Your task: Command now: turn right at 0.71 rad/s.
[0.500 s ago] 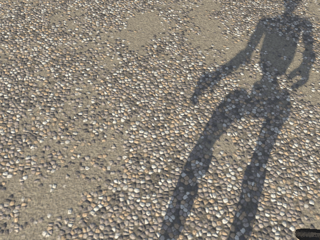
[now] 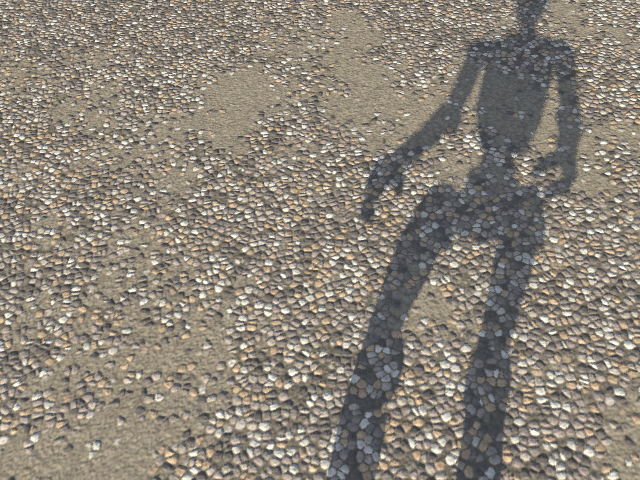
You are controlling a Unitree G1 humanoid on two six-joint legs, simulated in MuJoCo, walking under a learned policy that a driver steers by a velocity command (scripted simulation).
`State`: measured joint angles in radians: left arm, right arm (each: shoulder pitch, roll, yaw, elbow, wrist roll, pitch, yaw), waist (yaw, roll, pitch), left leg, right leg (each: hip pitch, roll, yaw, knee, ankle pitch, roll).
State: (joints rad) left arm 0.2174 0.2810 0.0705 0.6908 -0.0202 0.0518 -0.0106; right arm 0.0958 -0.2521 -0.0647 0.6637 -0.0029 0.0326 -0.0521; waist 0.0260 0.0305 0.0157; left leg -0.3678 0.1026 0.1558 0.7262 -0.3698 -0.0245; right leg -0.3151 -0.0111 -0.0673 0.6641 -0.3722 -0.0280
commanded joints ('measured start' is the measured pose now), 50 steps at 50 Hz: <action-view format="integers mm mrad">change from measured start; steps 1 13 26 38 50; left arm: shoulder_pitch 132 -37 -97 -363 -85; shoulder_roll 270 196 87 37 144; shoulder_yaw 72 60 -8 -11 23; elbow -83 -145 -190 -222 -75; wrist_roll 49 -4 80 11 12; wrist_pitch -36 -15 -97 -193 -120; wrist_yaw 10 66 2 -19 -8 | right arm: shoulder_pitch -135 -71 358 369 201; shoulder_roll -79 -88 -256 -185 -149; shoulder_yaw -29 -34 -53 -44 -24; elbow -136 -59 73 89 -8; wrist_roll -28 2 -78 35 -24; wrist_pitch -25 -49 -125 -57 -75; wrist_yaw -4 13 87 7 8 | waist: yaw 67 -17 -127 -95 -34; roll -341 -156 249 135 -70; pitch -124 -145 27 -14 -80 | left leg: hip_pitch -395 -249 444 218 -200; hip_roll -152 -163 145 -57 -116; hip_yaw -170 -270 -820 -558 -292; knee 498 142 -531 -399 470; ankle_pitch -347 89 -505 610 -68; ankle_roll -61 -73 262 185 -49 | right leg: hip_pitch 280 223 -468 -138 203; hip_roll -376 -132 104 170 -161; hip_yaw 669 469 110 75 528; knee -309 -253 246 -132 -335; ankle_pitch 843 508 -168 288 770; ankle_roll -362 -163 -49 71 -251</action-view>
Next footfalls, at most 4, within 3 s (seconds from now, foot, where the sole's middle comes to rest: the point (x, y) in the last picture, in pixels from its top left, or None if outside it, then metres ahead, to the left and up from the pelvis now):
0.50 left None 0.11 0.10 -0.76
0.86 right None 0.39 -0.15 -0.76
1.26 left None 0.46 0.05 -0.76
1.78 right None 0.28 -0.17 -0.76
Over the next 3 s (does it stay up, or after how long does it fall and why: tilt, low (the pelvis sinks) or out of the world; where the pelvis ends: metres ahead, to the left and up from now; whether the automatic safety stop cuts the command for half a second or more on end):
stays up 1.18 -0.55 0.01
